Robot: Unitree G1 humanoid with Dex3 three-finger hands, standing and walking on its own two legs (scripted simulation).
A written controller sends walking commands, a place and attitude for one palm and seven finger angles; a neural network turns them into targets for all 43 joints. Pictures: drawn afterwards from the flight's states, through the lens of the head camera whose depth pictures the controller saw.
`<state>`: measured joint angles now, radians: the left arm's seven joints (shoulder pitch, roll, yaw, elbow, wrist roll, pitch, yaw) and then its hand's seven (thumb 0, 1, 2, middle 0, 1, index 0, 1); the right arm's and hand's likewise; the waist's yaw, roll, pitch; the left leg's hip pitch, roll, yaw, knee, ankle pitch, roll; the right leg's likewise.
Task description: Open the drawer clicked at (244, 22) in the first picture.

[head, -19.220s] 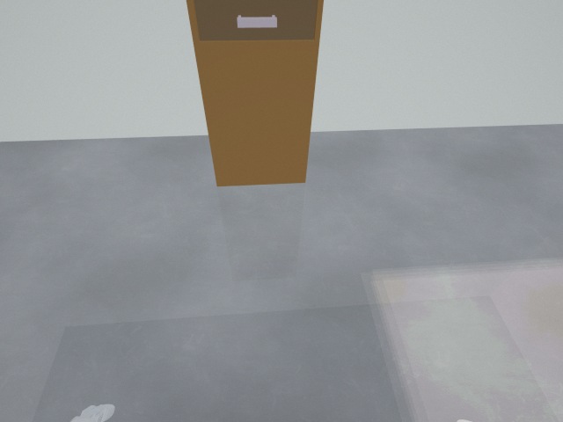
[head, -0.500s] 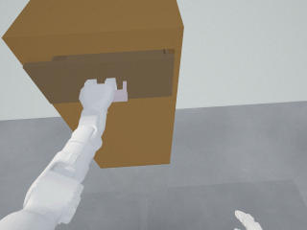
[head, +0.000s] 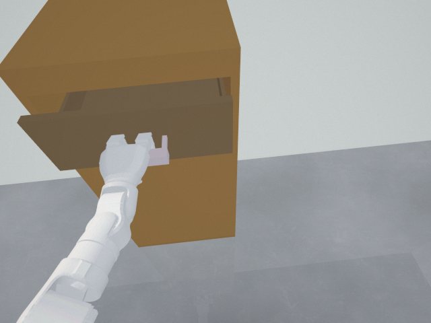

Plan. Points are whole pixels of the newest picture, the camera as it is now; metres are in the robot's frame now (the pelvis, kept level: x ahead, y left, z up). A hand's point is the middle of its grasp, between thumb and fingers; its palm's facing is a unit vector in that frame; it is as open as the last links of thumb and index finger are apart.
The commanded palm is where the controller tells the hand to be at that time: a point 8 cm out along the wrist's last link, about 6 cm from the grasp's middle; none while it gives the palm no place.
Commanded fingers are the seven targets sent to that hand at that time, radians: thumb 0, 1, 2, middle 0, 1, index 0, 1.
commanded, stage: pull the drawer open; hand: left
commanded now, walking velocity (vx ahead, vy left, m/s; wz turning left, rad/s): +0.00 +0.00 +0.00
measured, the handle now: (136, 150) +0.44 +0.18 +0.06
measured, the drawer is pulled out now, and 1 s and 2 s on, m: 0.08 0.11 0.18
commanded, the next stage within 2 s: none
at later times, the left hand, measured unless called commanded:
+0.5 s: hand (134, 175) +0.40 +0.19 +0.03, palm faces +0.01 -0.01 -1.00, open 5.7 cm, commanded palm +0.35 +0.17 +0.09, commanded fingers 0.00 0.90 0.90 -0.40 -1.35 -0.40 -1.35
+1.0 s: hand (132, 188) +0.36 +0.18 +0.03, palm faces +0.00 -0.01 -1.00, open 5.7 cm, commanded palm +0.34 +0.18 +0.09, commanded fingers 0.00 0.90 0.90 -0.40 -1.35 -0.40 -1.35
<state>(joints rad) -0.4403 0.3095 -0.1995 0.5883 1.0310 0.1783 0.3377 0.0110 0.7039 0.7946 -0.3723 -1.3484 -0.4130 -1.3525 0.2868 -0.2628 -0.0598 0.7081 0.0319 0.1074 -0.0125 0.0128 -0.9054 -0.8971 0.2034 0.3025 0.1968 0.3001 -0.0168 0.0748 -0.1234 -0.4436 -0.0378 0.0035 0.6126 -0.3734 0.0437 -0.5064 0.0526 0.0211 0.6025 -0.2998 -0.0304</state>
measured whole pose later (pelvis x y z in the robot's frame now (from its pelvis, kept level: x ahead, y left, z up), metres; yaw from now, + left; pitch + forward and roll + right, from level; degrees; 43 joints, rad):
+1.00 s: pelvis -0.01 +0.00 +0.00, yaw +2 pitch +9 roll +0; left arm -0.45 0.25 -0.29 0.58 1.05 0.23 0.28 0.00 0.69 0.83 -0.38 -1.35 -0.40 -1.35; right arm 0.10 -0.23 -0.02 0.67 0.03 0.11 -0.06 0.01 -0.91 -0.90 0.20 0.30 0.20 0.30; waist 0.04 0.07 -0.11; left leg -0.39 -0.06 -0.02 0.61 -0.36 0.04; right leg -0.46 0.03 -0.01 0.62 -0.31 -0.03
